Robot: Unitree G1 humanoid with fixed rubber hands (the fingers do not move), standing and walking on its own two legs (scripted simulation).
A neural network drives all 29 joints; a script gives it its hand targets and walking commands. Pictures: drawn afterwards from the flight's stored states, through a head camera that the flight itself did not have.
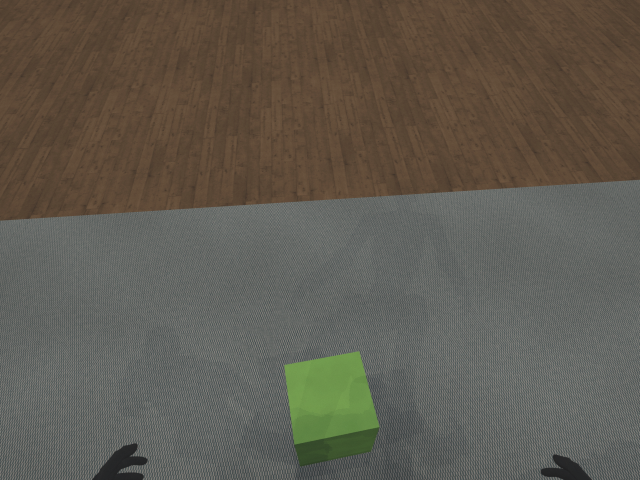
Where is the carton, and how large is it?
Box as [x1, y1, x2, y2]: [284, 351, 378, 466]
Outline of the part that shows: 358,351 284,365 294,444 300,466 370,451 378,429 378,423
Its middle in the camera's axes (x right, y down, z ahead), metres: +0.02 +0.47 +1.08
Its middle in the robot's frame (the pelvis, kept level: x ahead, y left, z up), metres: +0.40 +0.02 -0.66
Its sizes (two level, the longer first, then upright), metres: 0.210 0.200 0.250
